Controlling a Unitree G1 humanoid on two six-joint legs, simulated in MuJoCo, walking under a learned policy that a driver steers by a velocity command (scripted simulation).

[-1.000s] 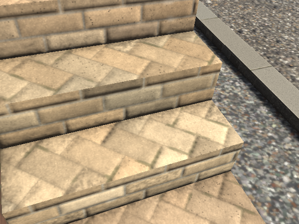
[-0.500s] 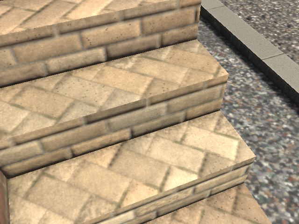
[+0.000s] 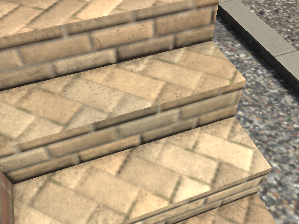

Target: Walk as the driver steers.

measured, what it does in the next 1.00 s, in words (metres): walks ahead: left foot, then right foot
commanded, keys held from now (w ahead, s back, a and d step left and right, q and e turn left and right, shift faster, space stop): w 1.00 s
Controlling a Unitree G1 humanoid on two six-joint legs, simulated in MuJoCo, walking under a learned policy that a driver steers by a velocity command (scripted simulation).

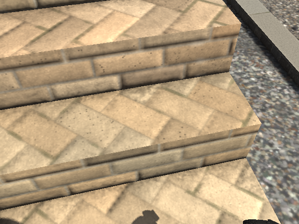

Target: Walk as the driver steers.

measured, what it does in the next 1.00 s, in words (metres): climbs, turning left: left foot, then right foot 0.18 m higher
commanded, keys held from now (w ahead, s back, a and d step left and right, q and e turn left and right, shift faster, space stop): w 0.38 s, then w+q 0.62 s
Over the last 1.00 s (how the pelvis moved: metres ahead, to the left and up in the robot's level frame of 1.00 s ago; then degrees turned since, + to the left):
0.15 -0.07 0.01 3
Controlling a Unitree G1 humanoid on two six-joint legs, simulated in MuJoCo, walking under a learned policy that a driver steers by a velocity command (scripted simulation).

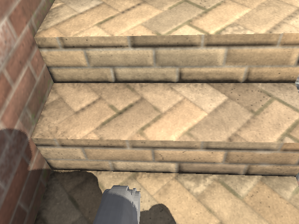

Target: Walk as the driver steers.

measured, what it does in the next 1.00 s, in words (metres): climbs: left foot 0.19 m higher, then right foot 0.20 m higher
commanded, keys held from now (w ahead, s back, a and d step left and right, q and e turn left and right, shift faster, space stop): w+q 0.32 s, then w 0.48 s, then w+e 0.20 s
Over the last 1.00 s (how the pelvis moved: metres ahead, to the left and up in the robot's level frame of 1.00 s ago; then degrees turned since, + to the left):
0.22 0.02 0.21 15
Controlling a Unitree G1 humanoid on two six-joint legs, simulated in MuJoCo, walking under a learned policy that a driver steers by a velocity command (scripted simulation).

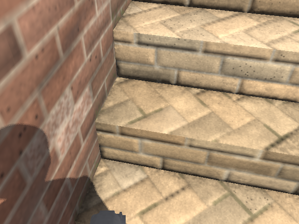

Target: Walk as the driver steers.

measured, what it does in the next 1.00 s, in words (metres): climbs, turning right: left foot 0.20 m higher, then right foot 0.19 m higher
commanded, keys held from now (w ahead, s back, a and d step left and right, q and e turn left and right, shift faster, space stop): w+e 0.90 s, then w+q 0.04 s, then q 0.06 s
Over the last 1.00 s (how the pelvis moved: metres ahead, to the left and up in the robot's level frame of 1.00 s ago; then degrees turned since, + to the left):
0.43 0.10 0.36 11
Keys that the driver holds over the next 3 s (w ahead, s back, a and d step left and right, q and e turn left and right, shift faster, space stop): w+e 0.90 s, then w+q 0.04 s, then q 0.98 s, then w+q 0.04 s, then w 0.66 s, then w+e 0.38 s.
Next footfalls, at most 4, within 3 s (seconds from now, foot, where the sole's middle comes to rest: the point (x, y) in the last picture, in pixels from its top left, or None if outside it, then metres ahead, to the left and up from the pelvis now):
0.12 left None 0.26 0.15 -0.57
0.86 right None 0.38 -0.32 -0.38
1.76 left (157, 196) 0.51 0.01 -0.38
2.10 right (233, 123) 0.67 -0.23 -0.18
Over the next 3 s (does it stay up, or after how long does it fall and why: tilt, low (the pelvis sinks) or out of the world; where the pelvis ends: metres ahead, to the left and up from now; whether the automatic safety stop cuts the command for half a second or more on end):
stays up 0.93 -0.21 0.78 its command is cut before an obstacle after 2.1 s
